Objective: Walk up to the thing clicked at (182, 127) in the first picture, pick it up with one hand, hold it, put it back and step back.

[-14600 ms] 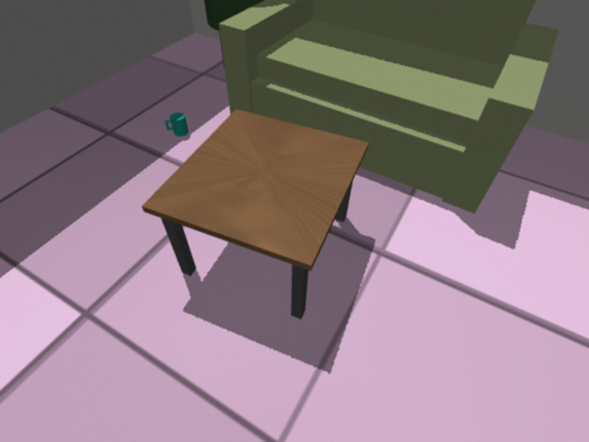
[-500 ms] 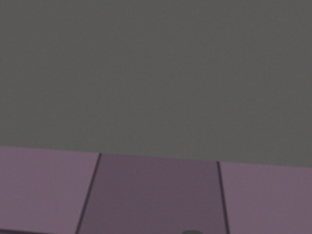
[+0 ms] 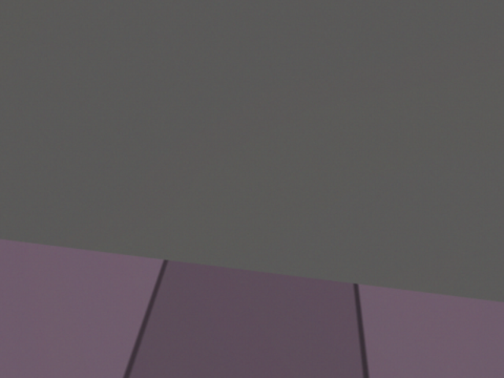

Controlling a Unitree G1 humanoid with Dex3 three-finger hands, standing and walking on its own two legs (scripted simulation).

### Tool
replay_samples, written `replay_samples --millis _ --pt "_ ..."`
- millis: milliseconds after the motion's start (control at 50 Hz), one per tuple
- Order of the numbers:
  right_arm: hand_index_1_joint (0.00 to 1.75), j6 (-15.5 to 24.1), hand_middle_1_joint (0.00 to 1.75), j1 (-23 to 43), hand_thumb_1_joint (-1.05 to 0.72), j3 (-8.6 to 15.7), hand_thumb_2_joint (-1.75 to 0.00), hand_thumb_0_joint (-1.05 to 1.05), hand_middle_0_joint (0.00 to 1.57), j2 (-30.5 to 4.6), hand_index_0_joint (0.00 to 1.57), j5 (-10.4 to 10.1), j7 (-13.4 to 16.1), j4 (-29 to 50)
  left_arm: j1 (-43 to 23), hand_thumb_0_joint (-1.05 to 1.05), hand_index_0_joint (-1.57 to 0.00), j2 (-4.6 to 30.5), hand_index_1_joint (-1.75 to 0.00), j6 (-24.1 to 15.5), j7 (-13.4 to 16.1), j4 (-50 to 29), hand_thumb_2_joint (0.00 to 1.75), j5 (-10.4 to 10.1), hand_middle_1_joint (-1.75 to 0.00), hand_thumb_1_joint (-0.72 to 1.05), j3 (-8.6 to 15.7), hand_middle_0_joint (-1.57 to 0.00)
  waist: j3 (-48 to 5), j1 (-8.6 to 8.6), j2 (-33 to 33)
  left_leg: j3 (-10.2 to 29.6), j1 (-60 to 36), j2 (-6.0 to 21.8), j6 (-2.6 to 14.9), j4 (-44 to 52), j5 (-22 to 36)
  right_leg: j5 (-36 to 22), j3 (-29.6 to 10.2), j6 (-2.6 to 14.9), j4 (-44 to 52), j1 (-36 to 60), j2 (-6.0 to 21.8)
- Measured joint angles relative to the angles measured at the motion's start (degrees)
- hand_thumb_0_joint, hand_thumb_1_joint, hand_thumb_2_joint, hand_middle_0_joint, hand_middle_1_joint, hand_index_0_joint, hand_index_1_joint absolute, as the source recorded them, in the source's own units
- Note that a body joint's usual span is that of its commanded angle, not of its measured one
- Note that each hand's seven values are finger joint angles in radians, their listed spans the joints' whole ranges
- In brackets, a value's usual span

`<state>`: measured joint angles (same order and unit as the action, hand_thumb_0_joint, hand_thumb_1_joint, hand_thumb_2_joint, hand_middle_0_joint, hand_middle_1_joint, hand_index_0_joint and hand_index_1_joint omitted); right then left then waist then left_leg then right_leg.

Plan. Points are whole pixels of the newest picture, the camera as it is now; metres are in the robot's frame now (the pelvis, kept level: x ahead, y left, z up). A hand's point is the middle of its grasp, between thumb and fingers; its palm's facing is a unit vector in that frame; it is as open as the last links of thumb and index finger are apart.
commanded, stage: walk up
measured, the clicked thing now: out of the picture -0.35 -1.41 -0.72
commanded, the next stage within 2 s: stand in 0.36 s
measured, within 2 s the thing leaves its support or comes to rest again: neither
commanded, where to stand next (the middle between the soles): +0.08 +0.00 m, yaw -1 degrees
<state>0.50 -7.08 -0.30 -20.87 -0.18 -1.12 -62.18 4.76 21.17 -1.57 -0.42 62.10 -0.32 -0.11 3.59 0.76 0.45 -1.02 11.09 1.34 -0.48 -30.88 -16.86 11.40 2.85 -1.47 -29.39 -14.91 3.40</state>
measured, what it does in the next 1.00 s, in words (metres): stands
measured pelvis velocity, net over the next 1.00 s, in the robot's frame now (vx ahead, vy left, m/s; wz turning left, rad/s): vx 0.03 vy -0.02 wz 0.01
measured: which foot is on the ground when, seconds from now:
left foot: down 0.00-1.00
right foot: down 0.00-1.00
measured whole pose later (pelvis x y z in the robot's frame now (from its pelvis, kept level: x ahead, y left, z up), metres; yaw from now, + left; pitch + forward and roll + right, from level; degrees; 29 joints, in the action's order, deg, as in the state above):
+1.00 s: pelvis +0.03 -0.02 +0.01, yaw +0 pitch -2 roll +0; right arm 0.3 -5.0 0.4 -20.3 0.4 -0.6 -66.5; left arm 3.8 19.7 -1.0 -0.6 66.6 0.5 0.2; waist 2.5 -0.2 -0.7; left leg -0.3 3.7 2.6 -2.4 -17.4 -11.7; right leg 8.5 4.2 -0.2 -19.3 -8.8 1.9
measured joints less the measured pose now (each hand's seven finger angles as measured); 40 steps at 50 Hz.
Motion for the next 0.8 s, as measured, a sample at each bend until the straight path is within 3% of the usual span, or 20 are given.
replay_samples --millis 340,800 --pt "0.3 -0.6 0.29 4.0 -0.9 0.8 -0.89 0.0 0.2 0.2 0.2 -0.1 -0.1 -2.7 -0.1 0.01 -0.2 -0.9 -0.3 0.1 -0.3 5.3 0.9 0.7 -0.3 0.9 0.1 -0.2 -0.3 0.64 -1.3 0.3 -5.0 -0.4 -0.06 9.6 4.4 -3.9 0.7 -0.32 9.2 5.1 0.1" --pt "0.3 -0.2 0.29 2.1 -0.9 0.9 -0.89 0.0 0.2 0.8 0.2 0.6 0.3 -4.5 -0.5 0.0 -0.2 -1.5 -0.3 0.4 -0.1 4.9 0.9 0.9 -0.3 0.9 0.1 -0.2 -1.0 -0.76 -0.9 0.6 -6.9 0.5 -1.39 13.3 5.4 -3.3 1.1 0.77 10.1 5.7 -0.8"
